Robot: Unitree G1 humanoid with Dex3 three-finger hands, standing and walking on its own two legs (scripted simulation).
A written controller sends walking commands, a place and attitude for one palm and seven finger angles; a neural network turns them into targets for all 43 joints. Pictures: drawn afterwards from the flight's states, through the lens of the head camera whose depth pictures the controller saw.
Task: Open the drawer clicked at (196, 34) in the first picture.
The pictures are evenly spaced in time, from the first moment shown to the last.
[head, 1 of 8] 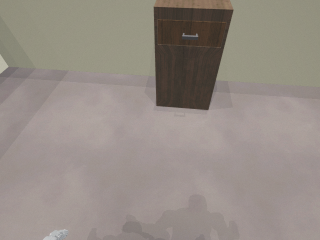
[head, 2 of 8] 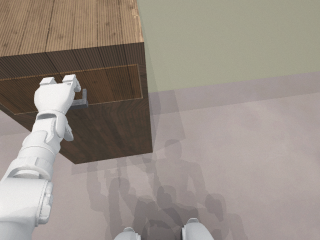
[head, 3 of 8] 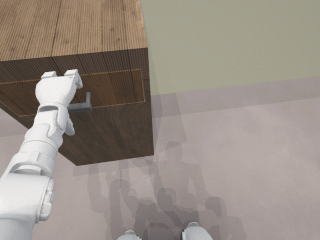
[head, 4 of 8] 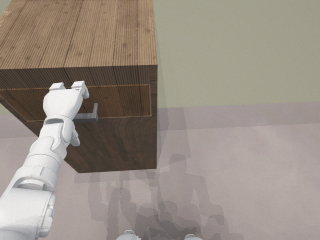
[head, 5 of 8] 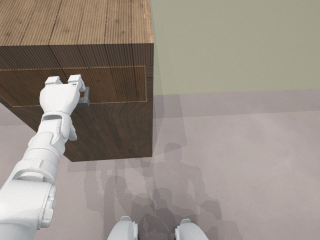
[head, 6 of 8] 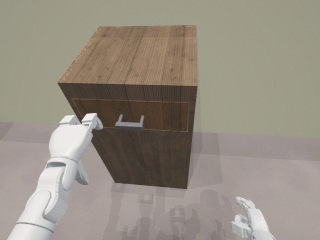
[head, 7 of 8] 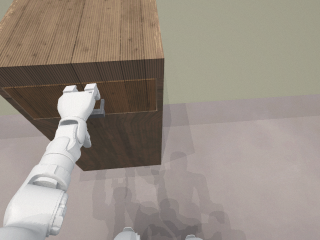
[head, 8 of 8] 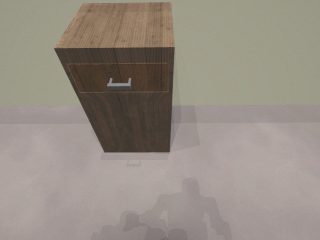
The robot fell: no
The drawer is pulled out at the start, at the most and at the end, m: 0.00 0.00 0.00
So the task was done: no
